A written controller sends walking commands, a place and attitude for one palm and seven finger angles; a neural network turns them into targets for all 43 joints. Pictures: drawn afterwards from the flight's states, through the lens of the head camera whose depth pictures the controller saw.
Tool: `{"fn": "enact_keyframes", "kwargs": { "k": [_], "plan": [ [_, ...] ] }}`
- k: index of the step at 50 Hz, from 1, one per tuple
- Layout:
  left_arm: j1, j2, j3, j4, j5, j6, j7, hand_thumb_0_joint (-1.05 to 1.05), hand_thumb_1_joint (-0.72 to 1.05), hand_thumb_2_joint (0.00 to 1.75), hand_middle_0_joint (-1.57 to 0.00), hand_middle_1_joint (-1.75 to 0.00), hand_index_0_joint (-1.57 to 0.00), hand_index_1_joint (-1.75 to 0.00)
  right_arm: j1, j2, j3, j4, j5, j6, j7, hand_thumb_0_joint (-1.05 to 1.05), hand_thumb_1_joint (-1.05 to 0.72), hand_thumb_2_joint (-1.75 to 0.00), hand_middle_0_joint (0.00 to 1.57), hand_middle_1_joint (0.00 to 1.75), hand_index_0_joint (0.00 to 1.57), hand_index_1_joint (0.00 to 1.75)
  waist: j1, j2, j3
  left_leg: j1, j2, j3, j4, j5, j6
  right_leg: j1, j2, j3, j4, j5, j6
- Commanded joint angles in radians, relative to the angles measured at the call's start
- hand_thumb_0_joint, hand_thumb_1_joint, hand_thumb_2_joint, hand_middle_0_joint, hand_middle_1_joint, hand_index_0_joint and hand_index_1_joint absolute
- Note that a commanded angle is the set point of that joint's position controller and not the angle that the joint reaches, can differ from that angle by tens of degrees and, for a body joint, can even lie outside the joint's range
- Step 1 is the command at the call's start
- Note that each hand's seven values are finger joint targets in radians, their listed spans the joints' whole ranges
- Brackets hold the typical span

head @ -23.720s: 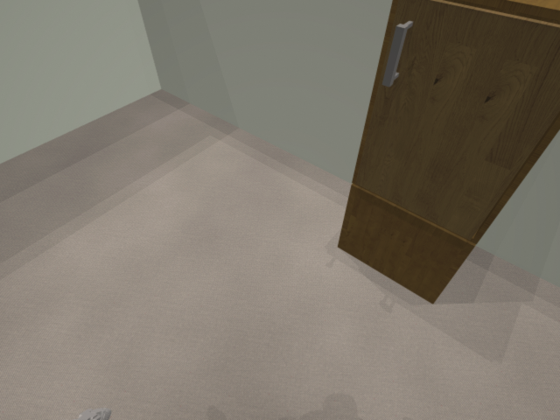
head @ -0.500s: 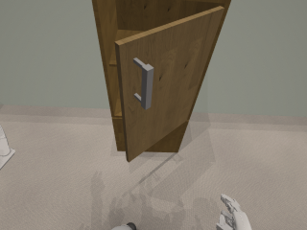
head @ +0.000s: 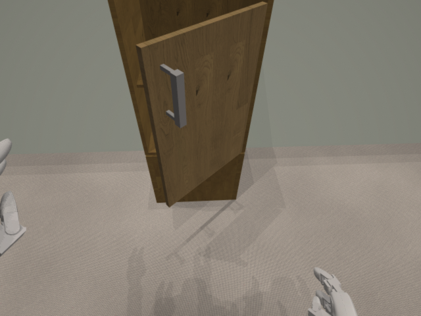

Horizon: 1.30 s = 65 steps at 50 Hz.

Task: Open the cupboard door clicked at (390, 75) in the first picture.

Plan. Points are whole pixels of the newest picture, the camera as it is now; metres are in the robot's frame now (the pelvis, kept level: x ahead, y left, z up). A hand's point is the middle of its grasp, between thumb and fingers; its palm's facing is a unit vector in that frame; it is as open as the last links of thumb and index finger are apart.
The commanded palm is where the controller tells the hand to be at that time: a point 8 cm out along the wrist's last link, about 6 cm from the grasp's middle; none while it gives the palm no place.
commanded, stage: stop stepping back and stand still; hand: left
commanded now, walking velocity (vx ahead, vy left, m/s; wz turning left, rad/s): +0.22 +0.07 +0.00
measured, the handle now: (173, 96) +0.54 +0.11 +0.13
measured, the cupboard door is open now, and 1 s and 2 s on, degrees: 41 41 41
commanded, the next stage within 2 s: let the arm hang, fingers relaxed in 0.82 s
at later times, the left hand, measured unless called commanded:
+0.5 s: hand out of the picture +0.15 +0.29 +0.16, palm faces +0.40 -0.77 -0.49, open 7.4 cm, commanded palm +0.10 +0.33 +0.18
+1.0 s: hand out of the picture +0.16 +0.32 +0.07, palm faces +0.25 -0.82 -0.51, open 7.4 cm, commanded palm none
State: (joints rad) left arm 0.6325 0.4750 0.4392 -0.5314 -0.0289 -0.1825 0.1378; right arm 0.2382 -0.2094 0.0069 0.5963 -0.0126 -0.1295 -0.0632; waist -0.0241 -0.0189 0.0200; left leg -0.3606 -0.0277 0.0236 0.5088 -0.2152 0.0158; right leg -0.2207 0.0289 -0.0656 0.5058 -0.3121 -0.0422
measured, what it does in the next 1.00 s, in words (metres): steps on the spot: left foot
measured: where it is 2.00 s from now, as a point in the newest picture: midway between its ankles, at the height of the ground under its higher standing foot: outside the picture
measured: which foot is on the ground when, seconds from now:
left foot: up 0.00-0.22, down 0.24-1.00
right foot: down 0.00-1.00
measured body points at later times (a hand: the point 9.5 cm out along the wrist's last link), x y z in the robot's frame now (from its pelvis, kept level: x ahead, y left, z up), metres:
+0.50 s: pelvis -0.04 +0.03 +0.00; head -0.05 +0.03 +0.45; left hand +0.13 +0.33 +0.19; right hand +0.12 -0.20 -0.08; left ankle -0.04 +0.15 -0.74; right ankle +0.00 -0.08 -0.74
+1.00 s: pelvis -0.06 +0.05 +0.00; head -0.05 +0.04 +0.45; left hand +0.14 +0.36 +0.10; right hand +0.09 -0.20 -0.11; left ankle -0.04 +0.15 -0.74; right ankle +0.00 -0.08 -0.74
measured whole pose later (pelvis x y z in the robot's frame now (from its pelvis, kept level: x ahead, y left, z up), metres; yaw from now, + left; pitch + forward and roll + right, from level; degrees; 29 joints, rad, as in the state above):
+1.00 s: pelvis -0.06 +0.05 +0.00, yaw +2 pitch +0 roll +0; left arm 0.35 0.41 0.24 -0.05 0.02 -0.14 0.05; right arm 0.19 -0.28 -0.01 0.76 -0.01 -0.12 0.00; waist 0.00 0.04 0.01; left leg -0.29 -0.02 0.04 0.53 -0.24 0.03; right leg -0.34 -0.05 -0.05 0.52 -0.19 0.01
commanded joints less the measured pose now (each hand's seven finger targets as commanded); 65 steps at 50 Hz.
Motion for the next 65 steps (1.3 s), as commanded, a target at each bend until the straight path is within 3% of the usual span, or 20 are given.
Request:
{"fn": "enact_keyframes", "kwargs": {
  "k": [1,3,6,9,11,13,14,15,18,26,31,45,46,47,48,50,53,55,59,65],
  "plan": [
    [-0.175,0.135,0.100,-0.129,-0.004,-0.068,0.019,0.00,0.90,0.90,-0.20,-0.30,-0.20,-0.30,-0.078,-0.128,-0.059,-0.093,-0.003,-0.037,-0.014,0.00,-0.90,-0.90,0.20,0.30,0.20,0.30,-0.002,-0.153,0.003,-0.083,0.035,-0.060,0.535,-0.130,-0.029,-0.224,-0.355,0.468,-0.408,-0.370,-0.126],
    [-0.233,0.106,0.063,-0.065,0.010,-0.076,0.019,0.00,0.90,0.90,-0.20,-0.30,-0.20,-0.30,-0.083,-0.114,-0.044,-0.084,-0.001,-0.045,-0.020,0.00,-0.90,-0.90,0.20,0.30,0.20,0.30,-0.003,-0.079,-0.015,-0.057,0.067,-0.026,0.416,-0.108,-0.022,-0.176,-0.301,0.325,-0.350,-0.269,-0.088],
    [-0.234,0.100,0.047,-0.052,0.026,-0.078,0.031,0.00,0.90,0.90,-0.20,-0.30,-0.20,-0.30,-0.096,-0.114,-0.043,-0.082,-0.001,-0.069,-0.039,0.00,-0.90,-0.90,0.20,0.30,0.20,0.30,0.031,-0.058,-0.027,0.022,0.051,0.027,0.175,-0.169,0.012,-0.089,-0.288,0.290,-0.301,-0.178,-0.085],
    [-0.180,0.119,0.077,-0.085,0.022,-0.078,0.044,0.00,0.90,0.90,-0.20,-0.30,-0.20,-0.30,-0.069,-0.116,-0.044,-0.079,-0.005,-0.081,-0.041,0.00,-0.90,-0.90,0.20,0.30,0.20,0.30,0.028,-0.038,-0.061,0.127,0.038,0.032,-0.095,-0.106,0.028,-0.007,-0.232,0.245,-0.218,-0.075,-0.040],
    [-0.173,0.115,0.080,-0.148,0.013,-0.094,0.041,0.00,0.90,0.90,-0.20,-0.30,-0.20,-0.30,-0.081,-0.131,-0.051,-0.107,-0.002,-0.080,-0.032,0.00,-0.90,-0.90,0.20,0.30,0.20,0.30,0.033,0.035,-0.097,0.160,0.097,-0.033,-0.140,0.063,0.039,0.069,-0.147,0.181,-0.107,0.138,0.008],
    [-0.114,0.122,0.101,-0.129,0.003,-0.093,0.031,0.00,0.90,0.90,-0.20,-0.30,-0.20,-0.30,-0.084,-0.144,-0.061,-0.124,0.013,-0.073,-0.022,0.00,-0.90,-0.90,0.20,0.30,0.20,0.30,0.036,0.012,-0.131,0.167,0.122,-0.044,-0.078,0.255,0.024,0.113,-0.112,0.153,-0.047,0.324,0.023],
    [-0.093,0.136,0.122,-0.115,0.005,-0.092,0.027,0.00,0.90,0.90,-0.20,-0.30,-0.20,-0.30,-0.085,-0.130,-0.052,-0.113,0.007,-0.071,-0.018,0.00,-0.90,-0.90,0.20,0.30,0.20,0.30,0.024,0.106,-0.114,0.159,0.105,-0.024,-0.083,0.239,0.021,0.073,-0.120,0.145,-0.034,0.344,0.018],
    [-0.094,0.110,0.098,-0.123,0.005,-0.096,0.023,0.00,0.90,0.90,-0.20,-0.30,-0.20,-0.30,-0.089,-0.117,-0.043,-0.120,0.008,-0.067,-0.015,0.00,-0.90,-0.90,0.20,0.30,0.20,0.30,0.024,0.121,-0.086,0.123,0.107,-0.034,-0.099,0.217,0.018,0.081,-0.108,0.122,-0.028,0.321,0.024],
    [-0.114,0.102,0.094,-0.100,0.000,-0.101,0.018,0.00,0.90,0.90,-0.20,-0.30,-0.20,-0.30,-0.089,-0.128,-0.047,-0.125,0.012,-0.067,-0.010,0.00,-0.90,-0.90,0.20,0.30,0.20,0.30,0.026,0.033,-0.056,0.075,0.109,-0.048,-0.116,0.096,0.021,0.072,-0.088,0.124,-0.056,0.220,0.033],
    [-0.159,0.081,0.073,-0.101,0.008,-0.106,0.013,0.00,0.90,0.90,-0.20,-0.30,-0.20,-0.30,-0.088,-0.124,-0.041,-0.127,0.008,-0.079,-0.009,0.00,-0.90,-0.90,0.20,0.30,0.20,0.30,0.031,0.098,-0.043,0.048,0.114,-0.061,-0.191,-0.049,0.021,0.068,-0.065,0.111,-0.078,0.139,0.046],
    [-0.192,0.077,0.068,-0.093,0.017,-0.104,0.016,0.00,0.90,0.90,-0.20,-0.30,-0.20,-0.30,-0.088,-0.118,-0.039,-0.124,0.006,-0.082,-0.011,0.00,-0.90,-0.90,0.20,0.30,0.20,0.30,0.032,0.074,-0.033,0.031,0.103,-0.053,-0.200,-0.120,0.018,0.072,-0.064,0.116,-0.116,0.099,0.049],
    [-0.126,0.088,0.089,-0.106,0.015,-0.116,0.016,0.00,0.90,0.90,-0.20,-0.30,-0.20,-0.30,-0.091,-0.115,-0.045,-0.124,0.004,-0.089,-0.016,0.00,-0.90,-0.90,0.20,0.30,0.20,0.30,0.035,0.074,-0.062,0.036,0.091,-0.058,-0.208,-0.029,0.002,0.121,-0.062,0.088,-0.118,0.185,0.051],
    [-0.220,-0.068,-0.328,0.699,0.070,0.064,-0.119,0.00,0.90,0.90,-0.20,-0.30,-0.20,-0.30,-0.143,-0.306,-0.098,0.154,0.021,-0.085,0.070,0.00,-0.90,-0.90,0.20,0.30,0.20,0.30,-0.033,0.111,0.036,-0.034,0.118,-0.120,-0.041,0.179,0.020,-0.065,-0.139,0.044,0.012,0.281,0.019],
    [-0.223,-0.073,-0.295,0.727,0.061,0.145,-0.136,0.00,0.90,0.90,-0.20,-0.30,-0.20,-0.30,-0.068,-0.252,-0.097,0.148,0.019,-0.007,0.075,0.00,-0.90,-0.90,0.20,0.30,0.20,0.30,-0.013,0.132,-0.035,0.025,0.147,-0.112,-0.077,0.247,0.007,-0.087,-0.124,0.066,0.021,0.180,0.014],
    [-0.250,-0.083,-0.307,0.748,0.057,0.162,-0.138,0.00,0.90,0.90,-0.20,-0.30,-0.20,-0.30,-0.070,-0.252,-0.089,0.138,0.009,0.020,0.070,0.00,-0.90,-0.90,0.20,0.30,0.20,0.30,-0.005,0.129,-0.061,-0.016,0.180,-0.163,-0.099,0.164,0.041,-0.091,-0.099,0.054,0.079,0.044,0.014],
    [-0.297,-0.050,-0.312,0.843,0.067,0.165,-0.137,0.00,0.90,0.90,-0.20,-0.30,-0.20,-0.30,-0.093,-0.265,-0.081,0.137,-0.005,0.047,0.064,0.00,-0.90,-0.90,0.20,0.30,0.20,0.30,0.013,-0.020,-0.079,-0.040,0.191,-0.217,-0.111,0.146,0.078,-0.033,-0.078,0.076,0.105,0.034,0.004],
    [-0.402,0.008,-0.328,1.034,0.072,0.167,-0.138,0.00,0.90,0.90,-0.20,-0.30,-0.20,-0.30,-0.100,-0.280,-0.080,0.189,-0.008,0.077,0.067,0.00,-0.90,-0.90,0.20,0.30,0.20,0.30,0.018,-0.150,-0.067,-0.006,0.113,-0.149,-0.051,0.049,0.051,-0.015,-0.143,0.137,-0.025,0.101,-0.023],
    [-0.470,0.023,-0.352,1.154,0.066,0.173,-0.136,0.00,0.90,0.90,-0.20,-0.30,-0.20,-0.30,-0.089,-0.256,-0.068,0.230,-0.009,0.099,0.069,0.00,-0.90,-0.90,0.20,0.30,0.20,0.30,0.002,-0.094,-0.040,0.044,0.073,-0.112,-0.038,-0.032,0.035,-0.068,-0.179,0.186,-0.100,0.018,-0.048],
    [-0.500,0.021,-0.376,1.344,0.055,0.173,-0.131,0.00,0.90,0.90,-0.20,-0.30,-0.20,-0.30,-0.078,-0.249,-0.056,0.300,-0.013,0.118,0.065,0.00,-0.90,-0.90,0.20,0.30,0.20,0.30,0.008,0.057,-0.026,0.075,0.085,-0.124,-0.100,-0.098,0.030,-0.062,-0.153,0.181,-0.139,-0.092,-0.036],
    [-0.452,-0.037,-0.377,1.529,0.045,0.165,-0.128,0.00,0.90,0.90,-0.20,-0.30,-0.20,-0.30,-0.031,-0.209,-0.052,0.392,-0.008,0.120,0.050,0.00,-0.90,-0.90,0.20,0.30,0.20,0.30,0.018,0.102,-0.043,0.084,0.102,-0.129,-0.141,-0.081,0.023,0.015,-0.152,0.152,-0.165,-0.028,-0.032]
  ]
}}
